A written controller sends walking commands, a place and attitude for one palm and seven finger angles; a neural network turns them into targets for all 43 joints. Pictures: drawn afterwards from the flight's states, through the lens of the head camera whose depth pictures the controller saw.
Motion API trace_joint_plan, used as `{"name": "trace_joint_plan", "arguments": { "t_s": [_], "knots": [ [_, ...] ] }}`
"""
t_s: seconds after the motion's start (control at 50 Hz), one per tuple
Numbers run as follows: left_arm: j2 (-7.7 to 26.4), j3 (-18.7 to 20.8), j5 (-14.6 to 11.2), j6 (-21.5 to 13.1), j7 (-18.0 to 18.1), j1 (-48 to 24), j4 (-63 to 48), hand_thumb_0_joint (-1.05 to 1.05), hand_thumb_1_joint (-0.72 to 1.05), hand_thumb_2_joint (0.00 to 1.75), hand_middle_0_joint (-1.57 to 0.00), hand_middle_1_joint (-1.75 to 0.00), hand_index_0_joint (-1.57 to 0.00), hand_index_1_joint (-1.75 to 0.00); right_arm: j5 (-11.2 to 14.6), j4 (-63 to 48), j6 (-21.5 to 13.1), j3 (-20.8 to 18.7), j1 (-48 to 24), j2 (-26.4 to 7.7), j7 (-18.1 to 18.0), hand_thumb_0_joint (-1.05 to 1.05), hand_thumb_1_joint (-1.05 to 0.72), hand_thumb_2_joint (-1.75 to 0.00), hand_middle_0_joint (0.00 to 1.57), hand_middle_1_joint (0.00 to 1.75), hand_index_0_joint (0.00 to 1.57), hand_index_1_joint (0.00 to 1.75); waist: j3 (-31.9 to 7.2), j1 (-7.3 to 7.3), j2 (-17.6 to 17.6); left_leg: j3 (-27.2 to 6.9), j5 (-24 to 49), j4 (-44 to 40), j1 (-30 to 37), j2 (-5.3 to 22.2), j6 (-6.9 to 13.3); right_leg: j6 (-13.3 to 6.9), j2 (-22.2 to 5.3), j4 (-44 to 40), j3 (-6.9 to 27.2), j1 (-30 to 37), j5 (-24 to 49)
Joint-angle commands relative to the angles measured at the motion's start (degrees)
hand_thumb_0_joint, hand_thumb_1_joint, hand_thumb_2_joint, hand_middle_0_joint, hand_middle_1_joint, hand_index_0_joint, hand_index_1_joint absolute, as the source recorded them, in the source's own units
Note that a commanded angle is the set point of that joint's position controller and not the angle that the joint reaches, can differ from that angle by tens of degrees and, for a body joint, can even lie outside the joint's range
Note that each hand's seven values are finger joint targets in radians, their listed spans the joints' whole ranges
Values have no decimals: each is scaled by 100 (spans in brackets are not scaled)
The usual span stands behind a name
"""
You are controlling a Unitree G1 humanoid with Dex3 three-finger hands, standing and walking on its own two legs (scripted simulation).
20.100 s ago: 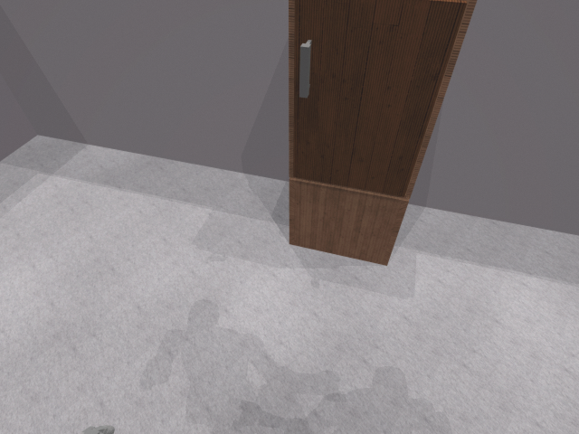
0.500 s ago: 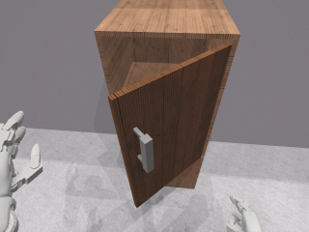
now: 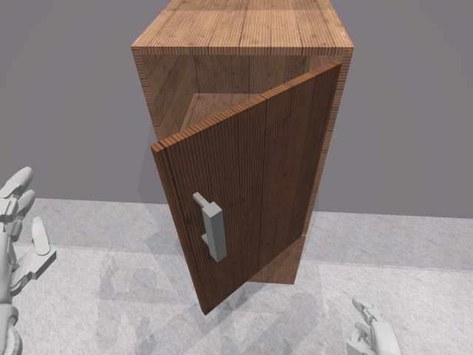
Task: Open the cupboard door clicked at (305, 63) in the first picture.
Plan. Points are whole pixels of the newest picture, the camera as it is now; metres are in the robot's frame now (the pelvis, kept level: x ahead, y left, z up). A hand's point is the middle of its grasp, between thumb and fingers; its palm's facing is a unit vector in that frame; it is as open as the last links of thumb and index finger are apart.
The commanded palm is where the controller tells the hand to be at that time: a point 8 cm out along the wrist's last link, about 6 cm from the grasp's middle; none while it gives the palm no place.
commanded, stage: step back with the hand held close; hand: left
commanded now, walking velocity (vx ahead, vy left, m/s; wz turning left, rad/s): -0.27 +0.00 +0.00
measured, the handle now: (208, 227) +0.31 +0.09 +0.06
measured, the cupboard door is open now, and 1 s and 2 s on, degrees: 44 44 44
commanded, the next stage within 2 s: stop stepping back and stand still in 0.98 s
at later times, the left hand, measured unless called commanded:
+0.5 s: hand (0, 303) +0.13 +0.29 +0.15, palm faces +0.39 -0.77 -0.50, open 7.4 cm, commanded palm +0.07 +0.33 +0.17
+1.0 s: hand out of the picture +0.01 +0.32 +0.18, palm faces +0.49 -0.79 -0.38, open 7.4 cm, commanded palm -0.05 +0.35 +0.17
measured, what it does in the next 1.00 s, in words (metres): walks backwards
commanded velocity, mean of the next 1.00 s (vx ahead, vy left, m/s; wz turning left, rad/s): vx -0.31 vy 0.00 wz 0.01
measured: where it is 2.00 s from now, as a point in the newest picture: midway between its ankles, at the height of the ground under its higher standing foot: outside the picture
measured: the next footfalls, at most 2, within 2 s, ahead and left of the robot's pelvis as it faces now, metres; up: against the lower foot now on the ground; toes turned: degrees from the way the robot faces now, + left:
right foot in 1.06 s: -0.29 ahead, -0.08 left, +0.00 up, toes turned -4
left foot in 1.22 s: -0.12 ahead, +0.12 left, +0.00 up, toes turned -5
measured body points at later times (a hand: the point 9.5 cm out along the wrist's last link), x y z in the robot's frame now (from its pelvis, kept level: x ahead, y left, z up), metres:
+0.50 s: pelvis -0.08 +0.03 -0.02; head -0.06 +0.04 +0.43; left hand +0.10 +0.33 +0.18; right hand +0.09 -0.22 -0.09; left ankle +0.00 +0.12 -0.74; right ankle -0.02 -0.10 -0.74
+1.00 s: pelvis -0.19 +0.05 -0.02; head -0.18 +0.08 +0.43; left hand -0.02 +0.36 +0.20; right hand -0.02 -0.16 -0.09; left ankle -0.01 +0.12 -0.74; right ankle -0.30 -0.08 -0.69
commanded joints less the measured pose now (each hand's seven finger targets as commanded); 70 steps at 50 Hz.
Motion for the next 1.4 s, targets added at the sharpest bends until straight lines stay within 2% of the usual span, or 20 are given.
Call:
{"name": "trace_joint_plan", "arguments": {
  "t_s": [0.0,0.22,0.52,0.62,0.66,0.72,0.76,0.8,0.82,0.94,0.98,1.02,1.06,1.08,1.1,1.16,1.2,1.24,1.28,1.38],
  "knots": [
    [1119,715,80,-532,36,-65,-1097,0,90,90,-20,-30,-20,-30,31,-1082,-99,-326,-614,-667,-54,0,-90,-90,20,30,20,30,-413,-214,-292,-123,1179,-16,148,50,201,88,-592,-336,663,-652,2125],
    [1505,1098,87,-517,223,541,-1791,0,90,90,-20,-30,-20,-30,108,-1457,236,-445,-579,-639,-116,0,-90,-90,20,30,20,30,-1060,-221,-264,-159,1811,66,-282,246,167,136,-550,371,618,-382,2624],
    [1246,1195,346,-924,333,171,-1827,0,90,90,-20,-30,-20,-30,68,-1458,-266,-494,-270,-785,-115,0,-90,-90,20,30,20,30,-224,-287,182,-926,-2729,-711,-3392,745,604,196,-173,1527,592,84,-372],
    [1324,1072,275,-979,395,17,-1993,0,90,90,-20,-30,-20,-30,8,-1172,-333,-471,-77,-621,-74,0,-90,-90,20,30,20,30,-237,-396,-1071,-346,-1584,1553,-1353,-162,155,-373,-1149,-279,1876,-2496,-1719],
    [1370,1010,256,-965,452,-137,-2115,0,90,90,-20,-30,-20,-30,1,-1004,-282,-418,-68,-538,-29,0,-90,-90,20,30,20,30,-444,-447,-1365,-260,-1083,2220,-533,-287,83,-508,-1493,-409,1793,-3076,-1488],
    [1485,1150,225,-1005,491,-175,-2392,0,90,90,-20,-30,-20,-30,13,-1076,-249,-401,-144,-657,-89,0,-90,-90,20,30,20,30,-221,-466,-221,-1029,-1763,751,-740,223,288,-133,-822,609,1046,-3249,-1795],
    [1540,1470,252,-1078,523,-223,-2667,0,90,90,-20,-30,-20,-30,-67,-1237,-418,-432,-373,-763,-134,0,-90,-90,20,30,20,30,-439,-381,2074,-3222,-3952,-2183,-3223,1952,974,307,476,4559,188,-1201,-1611],
    [1844,1639,215,-1169,522,-459,-2753,0,90,90,-20,-30,-20,-30,-55,-1031,-588,-537,-395,-521,-63,0,-90,-90,20,30,20,30,-672,-302,542,-2509,-2319,-1616,-2604,1813,849,214,379,5691,680,-1489,-1697],
    [1695,1633,154,-1140,505,-36,-2272,0,90,90,-20,-30,-20,-30,-15,-943,-652,-601,-436,-587,4,0,-90,-90,20,30,20,30,-811,-251,426,-1942,-2075,-1364,-2197,1614,771,223,343,5506,525,-1602,-1659],
    [1284,982,-35,-950,421,89,-2159,0,90,90,-20,-30,-20,-30,-4,-779,-621,-445,-386,-495,150,0,-90,-90,20,30,20,30,-945,-276,1046,-988,-1804,-1983,-1391,1092,40,-27,490,2473,-440,-652,-2236],
    [1390,1050,-98,-980,355,180,-2068,0,90,90,-20,-30,-20,-30,-62,-721,-583,-443,-300,-460,187,0,-90,-90,20,30,20,30,-1009,-212,1053,-637,-900,-1490,-851,864,-284,-233,258,347,-317,-517,-1935],
    [1778,1167,-50,-1135,312,-183,-2231,0,90,90,-20,-30,-20,-30,-26,-539,-435,-412,-204,-399,175,0,-90,-90,20,30,20,30,-729,-279,-1089,-152,-136,1657,-175,123,-430,-781,-1628,-1461,1947,-2074,-767],
    [2233,1499,123,-1177,365,-158,-2132,0,90,90,-20,-30,-20,-30,-237,-772,-497,-188,-553,-335,186,0,-90,-90,20,30,20,30,-649,-93,-1292,-41,-1466,3910,-1908,-211,-354,-1192,-2415,-614,1841,-1311,2790],
    [1733,1042,46,-1087,238,-386,-2059,0,90,90,-20,-30,-20,-30,53,-717,-484,-330,-352,-408,119,0,-90,-90,20,30,20,30,-1094,-205,-2042,-319,-1378,4213,-2191,-494,-243,-951,-1917,30,1285,-552,4168],
    [1716,1215,72,-907,253,-175,-1848,0,90,90,-20,-30,-20,-30,107,-896,-428,-323,-382,-377,5,0,-90,-90,20,30,20,30,-585,-311,-2123,-357,-1173,3615,-2194,-204,-140,-738,-1697,318,949,-483,4366],
    [1388,1036,20,-672,228,-194,-1744,0,90,90,-20,-30,-20,-30,94,-816,-413,-180,-372,-455,-146,0,-90,-90,20,30,20,30,-423,-549,-181,-32,849,322,-338,-364,-13,-141,-895,1185,241,-1097,2437],
    [1500,1030,6,-801,250,-413,-2358,0,90,90,-20,-30,-20,-30,34,-940,-659,-326,-295,-668,-115,0,-90,-90,20,30,20,30,-801,-353,1335,-2038,1867,-845,146,1120,427,192,-49,2488,217,-1439,-1709],
    [1633,1246,30,-876,293,-443,-2013,0,90,90,-20,-30,-20,-30,-3,-806,-856,-337,-326,-550,-39,0,-90,-90,20,30,20,30,-605,-378,916,-2975,-1581,-1989,-639,1341,395,181,172,3255,524,-1436,-2015],
    [1860,1450,66,-880,309,169,-2510,0,90,90,-20,-30,-20,-30,-96,-884,-825,-331,-466,-500,41,0,-90,-90,20,30,20,30,-690,-250,1227,-2636,-2974,-2558,-1291,1103,-331,50,236,3268,403,-869,-1515],
    [1566,1260,103,-665,360,1206,-2560,0,90,90,-20,-30,-20,-30,-135,-1016,-576,-393,-407,-529,63,0,-90,-90,20,30,20,30,-737,-178,1104,-786,-2292,-2042,-1976,539,-280,-189,586,1469,-653,598,-2009]
  ]
}}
